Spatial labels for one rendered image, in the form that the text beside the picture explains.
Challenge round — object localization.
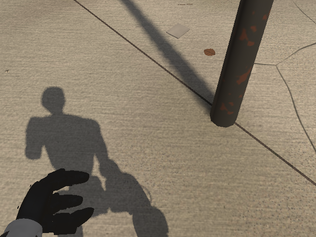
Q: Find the robot left forearm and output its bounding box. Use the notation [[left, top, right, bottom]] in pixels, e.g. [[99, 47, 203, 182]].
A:
[[0, 218, 42, 237]]

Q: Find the robot left hand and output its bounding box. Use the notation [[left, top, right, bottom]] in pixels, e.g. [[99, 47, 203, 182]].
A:
[[16, 168, 94, 235]]

